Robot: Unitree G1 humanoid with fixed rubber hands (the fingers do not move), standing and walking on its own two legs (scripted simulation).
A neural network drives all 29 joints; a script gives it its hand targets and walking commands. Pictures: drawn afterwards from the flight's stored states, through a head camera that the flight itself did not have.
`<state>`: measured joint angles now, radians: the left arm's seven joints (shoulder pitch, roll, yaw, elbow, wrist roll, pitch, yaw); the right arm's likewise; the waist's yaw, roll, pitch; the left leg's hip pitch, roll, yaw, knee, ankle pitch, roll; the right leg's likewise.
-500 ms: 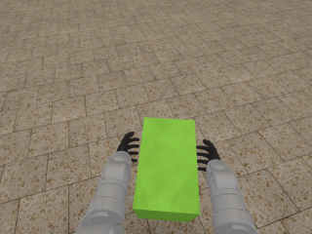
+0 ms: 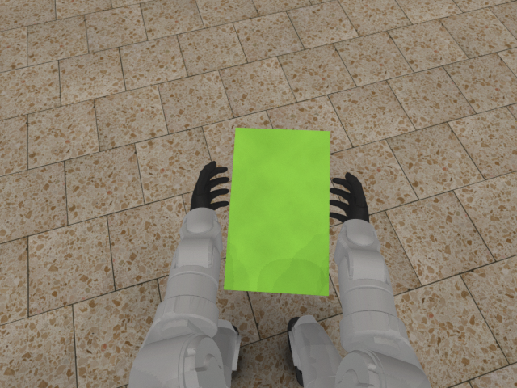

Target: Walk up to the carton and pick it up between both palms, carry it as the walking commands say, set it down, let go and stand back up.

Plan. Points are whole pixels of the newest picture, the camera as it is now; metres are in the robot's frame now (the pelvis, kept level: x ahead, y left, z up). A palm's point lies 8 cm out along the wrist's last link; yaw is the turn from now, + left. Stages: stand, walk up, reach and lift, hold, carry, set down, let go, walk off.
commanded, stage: set down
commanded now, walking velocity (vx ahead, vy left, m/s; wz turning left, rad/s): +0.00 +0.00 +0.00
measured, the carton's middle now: (277, 214) +0.40 -0.03 -0.14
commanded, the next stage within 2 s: none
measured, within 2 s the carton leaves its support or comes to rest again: neither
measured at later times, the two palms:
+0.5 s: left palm (210, 209) +0.41 +0.10 -0.13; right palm (335, 219) +0.39 -0.14 -0.14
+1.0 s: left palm (216, 214) +0.43 +0.10 -0.22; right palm (325, 222) +0.41 -0.14 -0.24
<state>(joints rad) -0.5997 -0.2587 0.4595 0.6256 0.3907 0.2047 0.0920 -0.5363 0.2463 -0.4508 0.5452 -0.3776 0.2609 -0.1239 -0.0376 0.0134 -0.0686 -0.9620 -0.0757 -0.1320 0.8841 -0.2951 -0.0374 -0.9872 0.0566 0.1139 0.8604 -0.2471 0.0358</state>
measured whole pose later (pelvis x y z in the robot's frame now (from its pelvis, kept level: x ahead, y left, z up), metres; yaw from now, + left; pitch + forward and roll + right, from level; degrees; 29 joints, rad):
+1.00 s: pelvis -0.01 +0.00 -0.15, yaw +1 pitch +39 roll +1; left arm -0.84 -0.18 0.43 0.71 0.24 0.13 0.20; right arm -0.80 0.11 -0.40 0.72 -0.24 0.19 -0.20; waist -0.01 0.02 -0.17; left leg -1.70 -0.15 -0.12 1.53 -0.52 -0.07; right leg -1.73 0.11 0.13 1.52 -0.47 0.07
